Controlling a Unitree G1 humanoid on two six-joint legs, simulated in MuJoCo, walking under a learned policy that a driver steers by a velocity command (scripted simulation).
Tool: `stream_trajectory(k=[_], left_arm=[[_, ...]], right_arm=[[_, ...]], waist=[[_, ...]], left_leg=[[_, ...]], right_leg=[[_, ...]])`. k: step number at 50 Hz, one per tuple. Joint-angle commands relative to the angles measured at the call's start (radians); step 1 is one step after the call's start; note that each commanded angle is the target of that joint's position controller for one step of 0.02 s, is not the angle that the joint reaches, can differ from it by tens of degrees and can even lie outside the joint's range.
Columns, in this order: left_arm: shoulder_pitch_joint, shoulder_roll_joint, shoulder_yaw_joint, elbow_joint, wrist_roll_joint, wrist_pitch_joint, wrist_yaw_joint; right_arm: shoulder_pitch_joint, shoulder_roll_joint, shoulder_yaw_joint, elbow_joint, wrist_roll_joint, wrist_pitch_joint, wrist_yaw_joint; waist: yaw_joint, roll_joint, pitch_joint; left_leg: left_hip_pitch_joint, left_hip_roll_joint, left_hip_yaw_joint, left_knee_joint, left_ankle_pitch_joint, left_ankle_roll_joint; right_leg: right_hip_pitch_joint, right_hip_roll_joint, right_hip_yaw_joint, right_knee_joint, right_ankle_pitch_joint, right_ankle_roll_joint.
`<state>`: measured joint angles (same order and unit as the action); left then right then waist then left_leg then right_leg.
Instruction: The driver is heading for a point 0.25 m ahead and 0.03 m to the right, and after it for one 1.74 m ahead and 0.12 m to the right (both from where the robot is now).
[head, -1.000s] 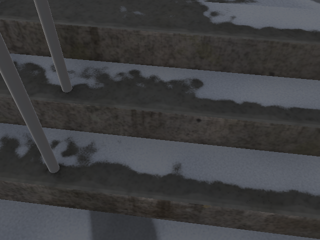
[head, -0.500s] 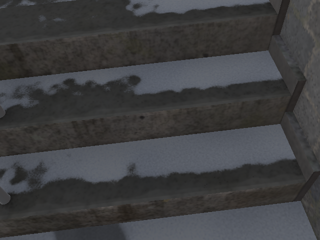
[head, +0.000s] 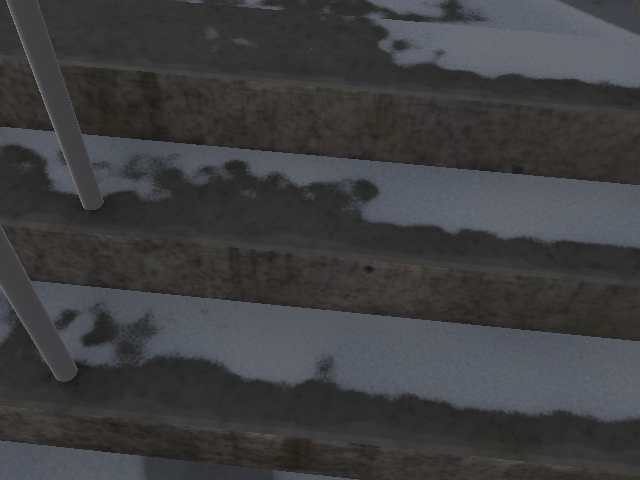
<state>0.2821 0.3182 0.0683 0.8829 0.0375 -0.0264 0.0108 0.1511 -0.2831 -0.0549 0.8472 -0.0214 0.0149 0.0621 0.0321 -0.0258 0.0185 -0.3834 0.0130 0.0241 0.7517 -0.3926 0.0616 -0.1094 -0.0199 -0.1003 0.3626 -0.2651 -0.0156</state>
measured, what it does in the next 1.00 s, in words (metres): walks ahead: left foot, then right foot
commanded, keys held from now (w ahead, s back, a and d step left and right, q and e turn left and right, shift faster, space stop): w+q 0.02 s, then w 0.44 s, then w+e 0.32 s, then e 0.22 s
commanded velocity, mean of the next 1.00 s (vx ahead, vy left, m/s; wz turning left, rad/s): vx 0.42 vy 0.00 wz -0.07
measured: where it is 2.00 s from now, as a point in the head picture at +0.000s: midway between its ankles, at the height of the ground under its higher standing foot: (415, 279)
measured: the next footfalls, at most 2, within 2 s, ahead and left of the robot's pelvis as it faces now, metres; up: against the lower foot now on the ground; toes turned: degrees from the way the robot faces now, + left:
left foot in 0.08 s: +0.08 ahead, +0.12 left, +0.00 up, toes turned +4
right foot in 0.56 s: +0.38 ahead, +0.01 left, +0.00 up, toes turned +2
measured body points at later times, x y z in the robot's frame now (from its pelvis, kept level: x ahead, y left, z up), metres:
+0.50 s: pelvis +0.21 +0.06 -0.01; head +0.23 +0.08 +0.44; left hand +0.39 +0.31 -0.11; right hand +0.26 -0.22 -0.13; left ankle +0.04 +0.11 -0.74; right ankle +0.35 -0.02 -0.70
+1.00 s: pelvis +0.42 +0.08 +0.01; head +0.50 +0.06 +0.45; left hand +0.37 +0.34 -0.12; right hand +0.71 -0.07 -0.03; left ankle +0.58 +0.17 -0.51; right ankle +0.34 +0.01 -0.74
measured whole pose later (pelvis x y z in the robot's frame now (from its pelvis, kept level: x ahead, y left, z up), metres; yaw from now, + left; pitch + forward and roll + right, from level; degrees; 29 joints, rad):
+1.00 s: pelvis +0.42 +0.08 +0.01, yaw -8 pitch +5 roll +2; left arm 0.45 0.20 0.02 0.97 0.02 -0.02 0.06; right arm -0.12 -0.07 0.10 0.44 -0.05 0.01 -0.03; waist 0.08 0.00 0.08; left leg -1.21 0.03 0.08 1.65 -0.51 0.02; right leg -0.09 0.07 0.16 0.22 -0.15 -0.08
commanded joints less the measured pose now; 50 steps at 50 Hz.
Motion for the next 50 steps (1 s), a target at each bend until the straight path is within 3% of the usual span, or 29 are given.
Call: stream_trajectory(k=[1,3,4,5,6,7,9,11,15,17,19,21,22,23,26,27,28,29,30,31,33,35,40,44,45,47,48,49,50], left_arm=[[-0.076,0.164,0.042,-0.059,-0.005,-0.032,-0.011],[-0.058,0.118,0.026,-0.050,-0.006,-0.032,-0.019],[-0.119,0.064,0.003,-0.086,-0.061,-0.047,-0.012],[-0.156,0.018,-0.016,-0.152,-0.053,-0.072,-0.005],[-0.175,0.102,0.003,-0.147,-0.082,-0.092,-0.006],[-0.168,0.135,0.010,-0.147,-0.090,-0.101,-0.012],[-0.169,0.137,0.011,-0.114,-0.047,-0.107,-0.012],[-0.146,0.112,0.009,-0.101,-0.029,-0.094,-0.024],[-0.221,0.044,-0.011,-0.139,-0.030,-0.085,-0.027],[-0.244,-0.009,-0.032,-0.133,-0.037,-0.077,-0.027],[-0.292,0.003,-0.035,-0.150,-0.049,-0.065,-0.028],[-0.334,0.034,-0.029,-0.178,-0.039,-0.057,-0.033],[-0.321,0.016,-0.040,-0.166,0.045,-0.031,-0.028],[-0.325,0.005,-0.045,-0.176,0.049,-0.029,-0.023],[-0.069,0.029,-0.036,-0.105,0.010,-0.031,-0.007],[0.112,0.038,-0.024,-0.050,0.001,-0.039,-0.003],[0.301,0.069,-0.004,0.017,0.002,-0.045,0.006],[0.277,0.158,0.007,0.047,0.003,-0.053,0.007],[0.227,0.194,0.023,0.035,-0.016,-0.056,0.001],[0.086,0.139,0.023,-0.006,-0.027,-0.036,-0.003],[-0.008,-0.004,-0.020,-0.036,-0.031,-0.010,-0.007],[0.006,-0.011,-0.030,-0.020,-0.024,-0.011,0.008],[0.178,0.046,-0.020,0.049,-0.012,-0.058,0.004],[0.272,0.021,-0.030,0.084,-0.010,-0.049,0.025],[0.294,0.013,-0.029,0.106,-0.023,-0.037,0.033],[0.291,0.034,-0.023,0.100,-0.017,-0.017,0.052],[0.261,0.077,-0.004,0.062,-0.032,-0.003,0.070],[0.243,0.067,0.002,0.054,-0.021,0.014,0.076],[0.169,0.047,0.003,0.008,-0.017,0.020,0.070]], right_arm=[[-0.049,-0.083,-0.016,-0.075,-0.006,-0.016,0.008],[0.123,-0.092,-0.024,-0.013,-0.026,-0.033,-0.007],[0.238,-0.190,-0.066,-0.008,0.077,-0.047,-0.046],[0.273,-0.281,-0.069,-0.031,0.074,-0.071,-0.055],[0.259,-0.234,-0.059,-0.029,0.053,-0.095,-0.057],[0.188,-0.193,-0.048,-0.050,0.041,-0.109,-0.060],[0.100,-0.138,-0.027,-0.083,0.021,-0.113,-0.064],[0.086,-0.136,-0.018,-0.095,0.007,-0.106,-0.068],[0.117,-0.143,-0.016,-0.087,0.025,-0.097,-0.084],[0.172,-0.142,-0.013,-0.065,0.017,-0.089,-0.092],[0.180,-0.146,-0.015,-0.066,0.022,-0.091,-0.086],[0.213,-0.153,-0.020,-0.044,0.026,-0.076,-0.097],[0.260,-0.111,-0.007,-0.023,-0.020,-0.081,-0.089],[0.262,-0.099,-0.005,-0.017,-0.023,-0.084,-0.089],[0.140,-0.133,-0.007,-0.041,-0.023,-0.093,-0.093],[0.066,-0.149,-0.015,-0.048,-0.007,-0.092,-0.086],[-0.046,-0.133,-0.011,-0.069,0.015,-0.105,-0.070],[0.021,0.028,0.029,-0.089,-0.009,-0.125,-0.062],[0.261,0.041,0.036,-0.060,-0.009,-0.112,-0.070],[0.265,-0.009,0.034,-0.040,-0.028,-0.101,-0.074],[0.106,-0.034,0.028,-0.100,-0.069,-0.094,-0.059],[0.051,0.021,0.049,-0.170,-0.068,-0.063,-0.038],[-0.141,0.124,0.096,-0.337,-0.046,-0.029,-0.094],[-0.323,0.139,0.114,-0.444,-0.043,-0.043,-0.101],[-0.381,0.170,0.133,-0.491,-0.055,-0.040,-0.095],[-0.410,0.172,0.138,-0.536,-0.043,-0.025,-0.088],[-0.400,0.184,0.151,-0.558,-0.046,-0.015,-0.086],[-0.410,0.188,0.155,-0.572,-0.024,-0.008,-0.092],[-0.242,0.172,0.136,-0.485,-0.003,-0.007,-0.104]], waist=[[-0.028,-0.108,0.020],[-0.093,0.000,-0.042],[-0.164,0.196,-0.091],[-0.150,0.327,-0.124],[-0.153,0.193,-0.096],[-0.117,0.164,-0.024],[-0.074,0.076,0.021],[-0.039,0.093,0.002],[-0.049,0.083,0.000],[-0.073,0.141,-0.018],[-0.087,0.136,0.010],[-0.093,0.117,0.023],[-0.100,0.124,0.017],[-0.093,0.134,0.014],[0.055,0.163,-0.129],[0.158,0.140,-0.165],[0.271,0.037,-0.183],[0.117,-0.241,-0.132],[-0.019,-0.124,-0.308],[-0.053,-0.058,-0.245],[-0.060,0.072,-0.048],[-0.086,0.045,0.027],[-0.025,-0.049,-0.002],[0.038,-0.018,0.017],[0.040,0.006,0.012],[0.054,-0.020,-0.013],[0.045,-0.032,-0.087],[0.034,-0.080,-0.099],[-0.048,-0.096,-0.213]], left_leg=[[0.100,-0.019,0.061,-0.192,0.082,0.004],[0.401,-0.072,0.054,-0.307,0.100,0.023],[0.553,0.128,-0.217,-0.376,0.096,0.103],[0.664,0.343,-0.726,-0.541,-0.071,0.266],[0.613,0.385,-0.771,-0.581,-0.201,0.311],[0.564,0.347,-0.659,-0.579,-0.174,0.266],[0.467,0.259,-0.452,-0.580,0.096,0.184],[0.397,0.203,-0.296,-0.563,0.495,0.146],[0.270,0.096,-0.097,-0.573,0.746,0.103],[0.264,0.091,-0.076,-0.574,0.685,0.092],[0.294,0.130,-0.107,-0.562,0.685,0.100],[0.514,0.243,-0.207,-0.510,0.775,0.114],[0.583,0.184,-0.146,-0.475,0.951,0.101],[0.579,0.177,-0.130,-0.434,1.107,0.094],[0.436,0.162,-0.069,-0.190,1.523,0.058],[0.364,0.144,-0.053,0.002,1.457,0.062],[0.183,0.032,-0.008,0.348,1.059,0.032],[-0.218,-0.128,0.026,0.779,-0.086,-0.025],[-0.251,-0.105,-0.143,0.873,0.016,-0.009],[-0.281,-0.057,-0.090,0.940,0.093,-0.028],[-0.426,-0.010,-0.050,1.038,0.077,-0.039],[-0.483,0.014,-0.042,1.065,0.128,-0.051],[-0.879,0.024,0.011,1.430,-0.018,-0.046],[-1.124,0.039,0.011,1.436,-0.132,-0.035],[-1.069,0.046,0.020,1.272,-0.122,-0.039],[-0.993,0.023,0.054,1.113,-0.098,-0.064],[-0.767,0.021,0.070,0.883,-0.134,-0.058],[-0.567,-0.002,0.094,0.698,-0.131,-0.048],[-0.226,-0.082,0.137,0.541,-0.140,-0.018]], right_leg=[[-0.062,-0.211,0.118,-0.142,-0.100,-0.118],[-0.227,-0.150,0.024,0.096,-0.017,-0.089],[-0.404,-0.097,-0.035,0.394,0.007,-0.028],[-0.700,0.050,0.022,0.673,-0.289,0.017],[-0.778,-0.009,0.149,0.819,-0.285,0.009],[-0.812,-0.058,0.165,0.820,-0.171,-0.011],[-0.747,-0.105,0.157,0.740,-0.001,-0.014],[-0.658,-0.098,0.130,0.703,0.095,0.001],[-0.533,-0.038,0.057,0.463,0.260,0.041],[-0.440,0.002,0.017,0.378,0.301,0.056],[-0.458,-0.004,0.039,0.327,0.290,0.042],[-0.688,-0.027,0.072,0.429,0.143,0.004],[-0.720,-0.023,0.018,0.468,0.143,-0.010],[-0.689,-0.008,-0.001,0.469,0.097,-0.030],[-0.213,0.075,0.004,0.332,0.084,-0.108],[-0.028,0.070,0.017,0.176,0.225,-0.123],[0.190,0.035,0.033,0.009,0.460,-0.138],[0.351,-0.205,0.341,0.139,1.150,-0.173],[0.375,-0.331,0.578,0.069,1.199,-0.299],[0.244,-0.320,0.576,-0.007,0.733,-0.360],[-0.014,-0.212,0.518,-0.091,0.120,-0.316],[-0.218,-0.138,0.431,-0.106,0.040,-0.279],[-0.106,-0.153,0.495,-0.106,0.081,-0.288],[0.067,-0.143,0.514,-0.087,0.156,-0.255],[0.032,-0.093,0.493,-0.090,0.187,-0.227],[0.049,-0.093,0.495,-0.130,0.376,-0.234],[0.036,-0.124,0.478,-0.240,0.606,-0.243],[-0.001,-0.103,0.400,-0.271,0.789,-0.219],[-0.056,-0.043,0.246,-0.146,1.345,-0.177]])
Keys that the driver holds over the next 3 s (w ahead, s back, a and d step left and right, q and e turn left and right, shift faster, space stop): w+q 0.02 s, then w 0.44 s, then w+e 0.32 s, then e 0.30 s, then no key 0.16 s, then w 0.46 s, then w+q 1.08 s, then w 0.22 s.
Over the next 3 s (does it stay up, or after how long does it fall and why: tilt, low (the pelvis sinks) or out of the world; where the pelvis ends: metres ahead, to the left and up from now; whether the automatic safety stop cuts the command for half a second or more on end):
stays up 1.31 -0.27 0.50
